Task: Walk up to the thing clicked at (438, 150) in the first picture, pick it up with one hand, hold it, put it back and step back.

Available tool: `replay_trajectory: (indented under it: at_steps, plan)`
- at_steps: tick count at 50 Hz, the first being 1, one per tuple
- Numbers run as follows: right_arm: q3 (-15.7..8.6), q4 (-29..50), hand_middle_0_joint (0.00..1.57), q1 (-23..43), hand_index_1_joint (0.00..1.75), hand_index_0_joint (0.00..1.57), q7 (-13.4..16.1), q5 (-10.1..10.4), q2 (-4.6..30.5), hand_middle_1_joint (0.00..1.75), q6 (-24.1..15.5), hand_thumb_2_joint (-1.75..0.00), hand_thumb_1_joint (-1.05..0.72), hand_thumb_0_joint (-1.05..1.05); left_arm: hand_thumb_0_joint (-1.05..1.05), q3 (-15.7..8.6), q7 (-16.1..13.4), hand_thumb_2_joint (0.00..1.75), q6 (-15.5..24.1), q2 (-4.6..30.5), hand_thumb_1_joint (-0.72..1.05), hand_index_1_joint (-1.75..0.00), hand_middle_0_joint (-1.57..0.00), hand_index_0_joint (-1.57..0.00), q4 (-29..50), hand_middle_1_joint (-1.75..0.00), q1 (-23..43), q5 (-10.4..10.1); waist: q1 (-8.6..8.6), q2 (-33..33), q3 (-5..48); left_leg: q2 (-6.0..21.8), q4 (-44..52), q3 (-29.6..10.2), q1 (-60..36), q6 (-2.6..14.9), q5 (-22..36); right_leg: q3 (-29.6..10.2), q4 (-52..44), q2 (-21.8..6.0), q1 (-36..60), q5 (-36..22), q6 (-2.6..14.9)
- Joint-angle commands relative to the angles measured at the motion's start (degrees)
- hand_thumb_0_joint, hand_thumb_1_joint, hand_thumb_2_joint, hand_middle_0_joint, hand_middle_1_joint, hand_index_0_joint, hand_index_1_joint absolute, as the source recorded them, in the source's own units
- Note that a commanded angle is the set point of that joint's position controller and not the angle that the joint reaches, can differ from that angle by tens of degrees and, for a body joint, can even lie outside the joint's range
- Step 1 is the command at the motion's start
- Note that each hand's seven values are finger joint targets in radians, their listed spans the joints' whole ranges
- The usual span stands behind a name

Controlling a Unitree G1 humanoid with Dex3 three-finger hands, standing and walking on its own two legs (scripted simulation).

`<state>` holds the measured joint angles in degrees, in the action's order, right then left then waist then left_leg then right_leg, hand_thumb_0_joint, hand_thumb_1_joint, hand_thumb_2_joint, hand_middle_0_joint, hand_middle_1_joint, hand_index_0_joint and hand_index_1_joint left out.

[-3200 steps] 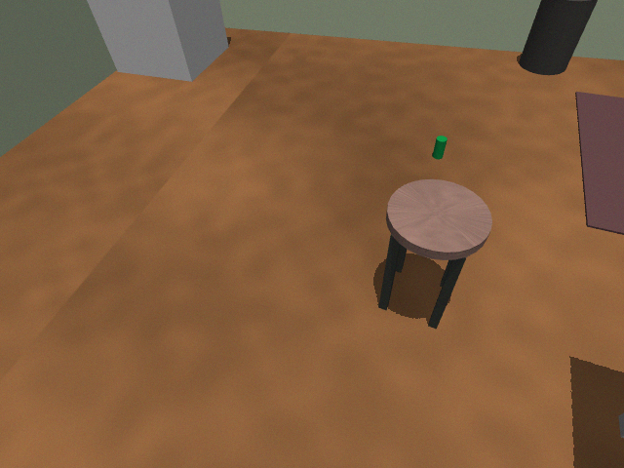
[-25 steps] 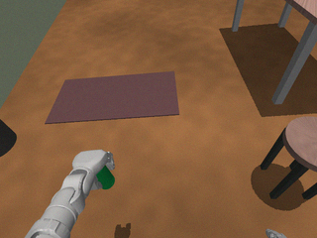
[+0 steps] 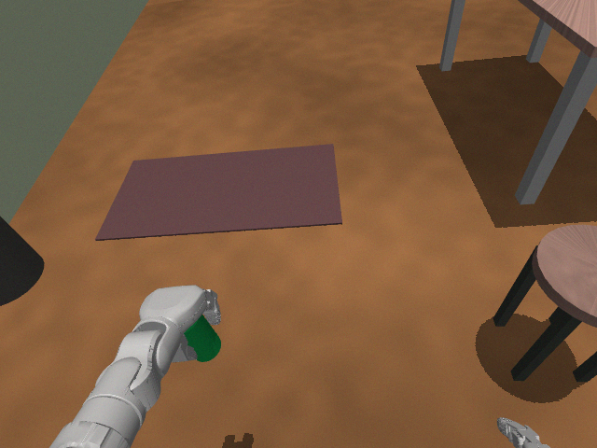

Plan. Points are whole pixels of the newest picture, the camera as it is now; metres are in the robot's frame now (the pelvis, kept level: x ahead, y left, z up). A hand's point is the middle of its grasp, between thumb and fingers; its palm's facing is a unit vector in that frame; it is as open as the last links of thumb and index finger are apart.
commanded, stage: hold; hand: left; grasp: from above
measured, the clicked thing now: (195, 333) +0.32 +0.22 -0.06
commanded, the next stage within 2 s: crouch in 0.88 s
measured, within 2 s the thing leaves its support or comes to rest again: neither
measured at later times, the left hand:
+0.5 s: hand (182, 334) +0.29 +0.22 -0.02, palm faces -0.43 -0.06 -0.90, open 7.8 cm
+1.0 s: hand (185, 330) +0.30 +0.22 -0.02, palm faces -0.44 -0.05 -0.90, open 7.8 cm
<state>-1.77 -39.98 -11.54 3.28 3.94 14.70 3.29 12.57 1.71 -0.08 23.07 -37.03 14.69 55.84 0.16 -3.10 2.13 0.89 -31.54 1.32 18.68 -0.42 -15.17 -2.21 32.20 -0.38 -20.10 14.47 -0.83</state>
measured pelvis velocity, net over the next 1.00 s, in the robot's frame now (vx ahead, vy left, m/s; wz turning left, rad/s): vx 0.00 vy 0.00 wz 0.00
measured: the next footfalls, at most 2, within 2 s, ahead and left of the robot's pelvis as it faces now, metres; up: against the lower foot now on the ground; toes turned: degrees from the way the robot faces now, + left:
none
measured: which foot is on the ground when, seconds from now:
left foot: down 0.00-1.00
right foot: down 0.00-1.00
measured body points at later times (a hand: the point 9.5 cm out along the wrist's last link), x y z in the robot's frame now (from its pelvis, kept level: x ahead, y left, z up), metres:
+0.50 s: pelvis +0.00 +0.00 +0.00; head +0.00 -0.03 +0.45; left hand +0.31 +0.22 +0.04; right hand +0.15 -0.25 -0.11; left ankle +0.01 +0.13 -0.73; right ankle +0.02 -0.13 -0.73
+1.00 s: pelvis +0.00 +0.00 +0.01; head +0.01 -0.03 +0.46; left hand +0.32 +0.22 +0.03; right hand +0.15 -0.26 -0.11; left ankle +0.01 +0.13 -0.73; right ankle +0.02 -0.13 -0.73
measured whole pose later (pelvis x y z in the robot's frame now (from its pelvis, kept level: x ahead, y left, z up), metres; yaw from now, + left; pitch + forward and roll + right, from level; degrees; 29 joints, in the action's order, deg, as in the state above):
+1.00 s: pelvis +0.00 +0.00 +0.01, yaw +0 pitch +1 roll +1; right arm -1.5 -39.6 -10.8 3.9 4.2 14.6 3.9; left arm 12.9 3.6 0.5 23.5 -35.1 14.8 55.2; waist 0.7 -3.4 0.9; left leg 1.0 -26.6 1.4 14.2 -0.7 -13.2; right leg -2.3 28.0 -0.3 -16.1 12.8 -0.5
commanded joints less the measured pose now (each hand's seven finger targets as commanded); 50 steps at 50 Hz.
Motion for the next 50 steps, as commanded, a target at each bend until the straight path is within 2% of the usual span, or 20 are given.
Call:
replay_trajectory:
  at_steps: [1,10,11,12,16,18,19,21,27,32,34,36,38,39,41,43,47,48,49,50]
  plan:
    - [-2.2,7.9,0.2,5.4,0.3,0.2,0.8,-0.1,7.1,0.3,-2.8,-0.9,-0.91,0.0,0.0,-6.4,-2.2,0.59,0.2,12.3,0.63,-0.72,-0.91,-0.97,11.3,-0.79,19.7,0.2,-0.03,2.1,12.3,-1.8,4.9,0.1,-6.5,1.26,7.6,1.1,-6.1,2.0,4.5,-5.3,1.23]
    - [-2.0,7.9,0.2,6.3,0.3,0.2,1.1,0.0,7.0,0.3,-3.0,-0.9,-0.92,0.0,0.0,-7.5,-1.6,0.6,0.5,13.3,0.6,-0.73,-0.88,-0.95,13.1,-0.8,19.5,-0.4,0.54,1.8,12.8,-1.8,6.0,0.3,-8.2,1.21,8.0,1.1,-7.1,2.0,5.6,-5.5,1.19]
    - [-1.9,7.9,0.2,6.4,0.3,0.2,1.1,-0.1,7.0,0.3,-3.1,-0.9,-0.92,0.0,0.0,-6.7,-1.4,0.61,0.4,12.5,0.59,-0.74,-0.88,-0.94,13.0,-0.8,19.2,-0.5,0.13,2.2,12.6,-1.6,6.0,0.1,-8.3,1.18,8.4,1.1,-6.9,2.1,5.5,-5.9,1.21]
    - [-1.9,7.9,0.2,6.7,0.3,0.2,1.1,0.0,7.0,0.3,-3.1,-0.91,-0.92,0.0,0.0,-7.0,-1.4,0.61,0.4,13.0,0.58,-0.73,-0.88,-0.94,14.2,-0.79,19.6,-0.4,0.68,1.7,13.1,-1.7,6.1,0.2,-8.8,1.12,9.0,1.2,-7.0,2.1,6.0,-6.3,1.26]
    - [-1.8,7.9,0.2,6.6,0.3,0.2,1.2,0.0,7.0,0.3,-3.2,-0.9,-0.92,0.0,0.0,-6.9,-0.8,0.6,0.5,13.1,0.59,-0.73,-0.88,-0.94,14.1,-0.8,20.1,-0.7,0.33,1.5,12.4,-1.6,6.5,0.2,-9.0,1.15,9.1,1.2,-7.2,2.1,5.8,-6.5,1.26]
    - [-1.6,8.2,0.2,7.2,0.3,0.2,1.2,0.1,6.8,0.3,-3.1,-0.9,-0.91,0.0,0.0,-7.4,-0.6,0.59,0.5,13.3,0.58,-0.73,-0.87,-0.93,14.0,-0.8,18.8,-0.9,0.92,2.3,11.8,-1.6,6.8,0.1,-8.7,1.21,8.6,1.3,-7.8,2.1,6.1,-5.8,1.19]
    - [-1.6,8.3,0.2,7.3,0.3,0.2,1.2,0.1,6.8,0.3,-3.1,-0.9,-0.92,0.0,0.0,-6.2,-0.4,0.59,0.3,12.0,0.58,-0.73,-0.87,-0.94,13.4,-0.8,18.4,-0.6,0.34,2.9,11.5,-1.8,6.8,0.3,-8.9,1.33,8.6,1.2,-7.9,2.0,5.9,-6.1,1.14]
    - [-1.6,8.6,0.2,7.3,0.3,0.2,1.2,0.1,6.7,0.3,-3.0,-0.9,-0.92,0.0,0.0,-6.1,-0.1,0.58,0.2,11.8,0.57,-0.73,-0.86,-0.93,14.1,-0.8,17.6,-0.6,0.49,2.6,12.1,-1.8,6.8,0.5,-9.4,1.38,9.8,1.2,-7.9,1.9,6.5,-7.2,1.09]
    - [-1.5,8.3,0.2,7.5,0.3,0.2,1.3,0.1,6.7,0.3,-2.7,-0.91,-0.92,0.0,0.0,-7.5,-0.2,0.59,0.3,13.2,0.56,-0.72,-0.86,-0.92,14.0,-0.79,18.3,-0.5,0.76,2.4,11.2,-1.7,7.4,0.4,-9.3,1.37,8.8,1.3,-8.3,2.0,6.4,-6.2,1.23]
    - [-1.6,8.0,0.2,6.8,0.3,0.2,1.4,0.0,6.7,0.3,-2.7,-0.9,-0.92,0.0,0.0,-6.6,-0.3,0.59,0.5,12.7,0.54,-0.73,-0.84,-0.91,14.7,-0.81,21.0,-0.2,0.1,2.3,13.7,-1.9,6.8,0.7,-10.7,1.49,11.3,1.0,-7.9,1.9,7.0,-8.9,1.04]
    - [-1.7,7.9,0.2,7.0,0.3,0.2,1.4,0.0,6.8,0.3,-2.7,-0.9,-0.91,0.0,0.0,-7.1,-0.6,0.59,0.7,13.5,0.56,-0.73,-0.85,-0.92,15.3,-0.8,22.7,-0.3,0.03,2.0,13.9,-1.9,6.6,0.7,-11.0,1.5,11.6,1.1,-8.1,1.8,7.0,-9.3,1.01]
    - [-1.7,7.8,0.2,6.7,0.3,0.2,1.3,0.1,6.6,0.3,-2.6,-0.9,-0.92,0.0,0.0,-7.3,-0.9,0.58,0.5,13.0,0.57,-0.74,-0.85,-0.93,12.8,-0.81,20.0,-0.4,0.78,1.9,13.1,-1.8,7.2,0.6,-10.5,1.29,11.9,1.4,-8.0,2.0,7.7,-9.2,1.32]
    - [-1.7,8.0,0.2,6.7,0.3,0.2,1.3,0.1,6.7,0.3,-2.5,-0.9,-0.92,0.0,0.0,-6.2,-0.8,0.58,0.3,11.6,0.55,-0.74,-0.84,-0.91,12.2,-0.82,19.2,-0.1,0.31,2.5,12.4,-1.7,7.3,0.5,-10.2,1.32,11.5,1.4,-8.0,2.1,7.2,-8.9,1.35]
    - [-1.8,7.9,0.2,6.8,0.3,0.2,1.3,0.0,6.7,0.3,-2.5,-0.9,-0.91,0.0,0.0,-6.8,-0.8,0.57,0.3,12.3,0.56,-0.73,-0.85,-0.92,11.5,-0.8,18.2,0.0,0.71,2.8,12.5,-1.7,7.2,0.6,-10.2,1.38,12.1,1.5,-8.1,2.0,7.6,-9.4,1.28]
    - [-1.9,8.2,0.2,6.8,0.3,0.2,1.2,0.0,6.8,0.3,-2.4,-0.9,-0.92,0.0,0.0,-6.2,-0.7,0.6,0.4,12.1,0.57,-0.73,-0.86,-0.93,13.0,-0.8,19.2,-0.3,0.26,2.4,12.9,-1.8,7.1,0.7,-10.5,1.4,12.1,1.3,-8.2,1.8,7.6,-9.7,1.23]
    - [-1.9,8.2,0.2,6.7,0.3,0.2,1.2,0.0,6.8,0.3,-2.2,-0.91,-0.92,0.0,0.0,-7.1,-0.6,0.61,0.6,13.2,0.56,-0.74,-0.86,-0.92,12.8,-0.81,19.9,-0.2,0.54,2.0,12.1,-1.8,7.4,0.7,-10.2,1.4,11.8,1.4,-8.5,1.9,7.5,-9.2,1.27]
    - [-1.9,8.5,0.2,6.9,0.3,0.2,1.3,0.1,6.8,0.3,-2.2,-0.91,-0.92,0.0,0.0,-6.8,-0.8,0.61,0.8,12.7,0.58,-0.74,-0.88,-0.95,13.6,-0.8,20.6,-0.6,0.7,1.5,12.9,-1.9,7.4,0.7,-10.8,1.32,11.9,1.3,-8.6,1.8,7.8,-9.2,1.27]
    - [-1.8,8.6,0.2,6.8,0.3,0.2,1.3,0.1,6.6,0.3,-2.3,-0.9,-0.92,0.0,0.0,-6.1,-0.8,0.6,0.8,12.0,0.59,-0.74,-0.87,-0.94,14.1,-0.81,20.9,-0.6,0.28,2.5,12.8,-1.8,7.3,0.7,-11.0,1.48,11.6,1.3,-8.8,1.9,7.3,-9.1,1.09]
    - [-1.8,8.6,0.2,6.9,0.3,0.2,1.3,0.1,6.7,0.3,-2.2,-0.92,-0.94,0.0,0.0,-6.9,-1.0,0.52,0.7,12.7,0.66,-0.74,-0.9,-1.0,13.0,-0.84,20.4,-0.6,0.49,2.9,12.0,-2.0,7.4,0.8,-10.4,1.52,10.9,1.3,-9.2,1.7,7.6,-8.5,1.0]
    - [-1.8,8.5,0.2,6.9,0.3,0.2,1.3,0.1,6.7,0.3,-2.3,-0.9,-0.89,0.0,0.0,-6.2,-1.0,0.58,0.7,12.0,0.58,-0.69,-0.82,-0.92,13.0,-0.76,20.2,-0.3,0.24,3.1,12.0,-2.0,7.5,0.8,-10.5,1.54,10.8,1.2,-9.1,1.7,7.6,-8.5,1.05]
